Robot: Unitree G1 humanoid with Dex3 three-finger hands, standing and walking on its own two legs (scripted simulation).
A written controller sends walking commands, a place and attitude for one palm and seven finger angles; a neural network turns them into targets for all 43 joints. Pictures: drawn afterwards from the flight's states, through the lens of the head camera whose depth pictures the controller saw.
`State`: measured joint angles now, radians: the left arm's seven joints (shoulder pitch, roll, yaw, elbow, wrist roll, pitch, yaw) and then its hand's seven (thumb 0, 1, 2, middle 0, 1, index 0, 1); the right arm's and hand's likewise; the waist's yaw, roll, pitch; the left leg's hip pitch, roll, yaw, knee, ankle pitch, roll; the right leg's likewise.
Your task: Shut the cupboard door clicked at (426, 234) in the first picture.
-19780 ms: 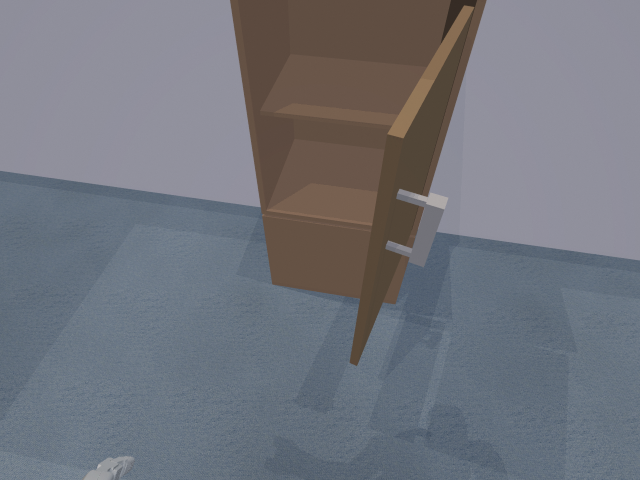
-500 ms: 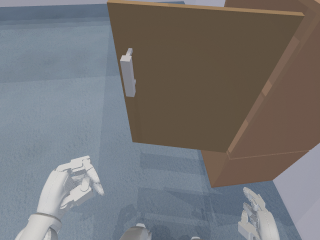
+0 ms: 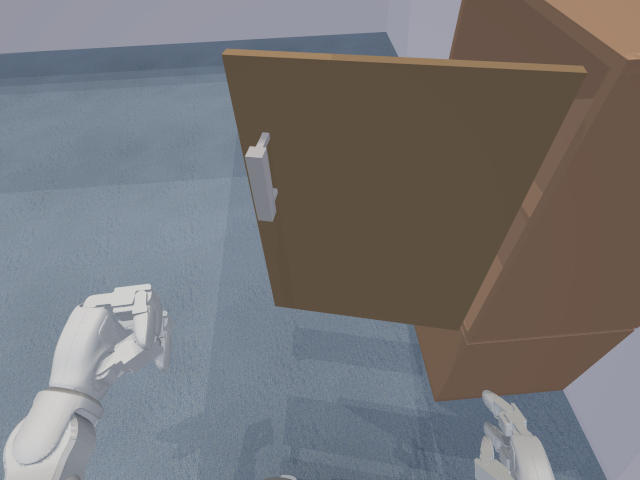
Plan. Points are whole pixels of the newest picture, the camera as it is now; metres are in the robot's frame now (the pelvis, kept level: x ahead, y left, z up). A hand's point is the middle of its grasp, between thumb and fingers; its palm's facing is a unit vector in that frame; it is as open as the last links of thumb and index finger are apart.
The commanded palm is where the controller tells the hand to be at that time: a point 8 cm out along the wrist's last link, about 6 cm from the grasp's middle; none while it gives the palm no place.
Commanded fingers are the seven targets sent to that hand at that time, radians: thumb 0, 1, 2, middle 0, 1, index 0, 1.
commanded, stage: raise the hand and make a fist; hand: left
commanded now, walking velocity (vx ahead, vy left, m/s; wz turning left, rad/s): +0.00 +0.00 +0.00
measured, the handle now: (265, 177) +0.51 +0.13 +0.10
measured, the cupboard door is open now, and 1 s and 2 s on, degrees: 76 76 76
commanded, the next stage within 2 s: bring the fist close to the handle in 0.28 s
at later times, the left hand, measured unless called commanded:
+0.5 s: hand (185, 359) +0.22 +0.17 +0.09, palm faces -0.07 -1.00 -0.04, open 3.1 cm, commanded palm +0.22 +0.22 +0.10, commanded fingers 0.00 0.90 0.90 -1.30 -1.50 -1.30 -1.50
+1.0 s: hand (228, 277) +0.32 +0.15 +0.10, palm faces -0.08 -1.00 -0.03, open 3.1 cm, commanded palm +0.31 +0.19 +0.10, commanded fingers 0.00 0.90 0.90 -1.30 -1.50 -1.30 -1.50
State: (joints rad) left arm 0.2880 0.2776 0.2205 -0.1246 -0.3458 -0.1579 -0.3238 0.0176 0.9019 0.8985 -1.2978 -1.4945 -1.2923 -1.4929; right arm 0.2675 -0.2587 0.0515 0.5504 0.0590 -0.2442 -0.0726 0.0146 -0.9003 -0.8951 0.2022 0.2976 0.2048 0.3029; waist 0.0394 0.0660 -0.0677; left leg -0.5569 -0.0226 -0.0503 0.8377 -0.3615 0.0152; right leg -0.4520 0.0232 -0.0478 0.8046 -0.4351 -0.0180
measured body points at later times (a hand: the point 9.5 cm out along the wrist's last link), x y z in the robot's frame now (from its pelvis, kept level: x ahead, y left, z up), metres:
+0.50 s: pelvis -0.01 -0.01 +0.00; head +0.01 -0.03 +0.45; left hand +0.22 +0.22 +0.10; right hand +0.17 -0.24 -0.07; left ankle +0.04 +0.11 -0.70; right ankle -0.01 -0.11 -0.70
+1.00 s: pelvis +0.00 +0.00 +0.00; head +0.03 -0.01 +0.45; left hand +0.32 +0.20 +0.10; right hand +0.16 -0.24 -0.08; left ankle +0.04 +0.11 -0.70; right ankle -0.01 -0.11 -0.70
